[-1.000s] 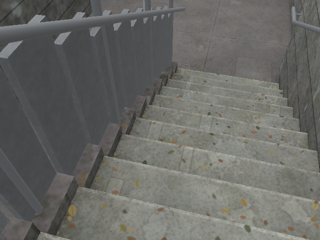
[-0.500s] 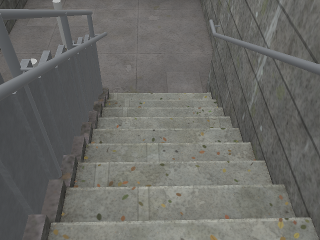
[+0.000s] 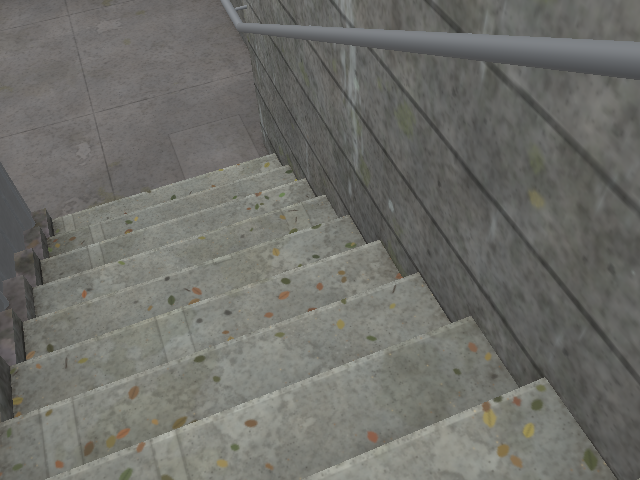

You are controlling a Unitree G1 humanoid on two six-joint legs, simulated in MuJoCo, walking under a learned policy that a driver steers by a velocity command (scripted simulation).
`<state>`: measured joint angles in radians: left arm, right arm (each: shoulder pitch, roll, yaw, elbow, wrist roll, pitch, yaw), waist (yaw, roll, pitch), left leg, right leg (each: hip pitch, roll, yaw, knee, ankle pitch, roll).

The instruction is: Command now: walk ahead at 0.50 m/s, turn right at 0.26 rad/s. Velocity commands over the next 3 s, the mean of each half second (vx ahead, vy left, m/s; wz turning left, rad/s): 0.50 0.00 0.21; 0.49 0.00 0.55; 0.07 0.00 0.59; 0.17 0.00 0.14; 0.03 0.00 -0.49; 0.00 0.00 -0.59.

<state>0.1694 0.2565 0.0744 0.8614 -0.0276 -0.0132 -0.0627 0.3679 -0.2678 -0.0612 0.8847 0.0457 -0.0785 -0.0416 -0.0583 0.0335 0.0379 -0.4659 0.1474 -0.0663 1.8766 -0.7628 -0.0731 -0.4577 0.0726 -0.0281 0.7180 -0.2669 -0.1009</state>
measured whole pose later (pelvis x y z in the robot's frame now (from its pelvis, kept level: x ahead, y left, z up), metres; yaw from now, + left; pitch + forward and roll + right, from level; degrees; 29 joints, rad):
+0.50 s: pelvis +0.27 +0.04 -0.11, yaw +8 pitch +2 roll -2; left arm 0.44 0.21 0.03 1.01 0.00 -0.05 0.06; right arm 0.18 -0.22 -0.04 0.72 0.02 -0.05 0.08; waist 0.07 0.03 -0.02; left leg -0.47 0.00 -0.01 0.52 0.21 0.07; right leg -0.22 -0.01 -0.16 1.33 -0.88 -0.06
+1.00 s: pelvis +0.56 +0.06 -0.25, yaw +28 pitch +1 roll +5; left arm 0.15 0.25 0.06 0.66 0.00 -0.08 -0.02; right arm 0.47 -0.22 -0.05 0.78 0.04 0.01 -0.09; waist -0.05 -0.08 -0.07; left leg -0.28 -0.22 -0.25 1.19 -0.88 0.03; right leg -0.35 -0.05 0.14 0.35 0.36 -0.01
